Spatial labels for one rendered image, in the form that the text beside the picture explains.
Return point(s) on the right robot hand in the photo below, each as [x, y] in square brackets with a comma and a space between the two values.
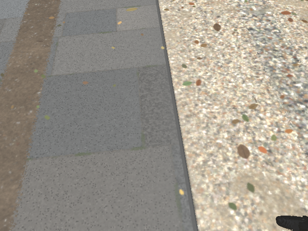
[293, 223]

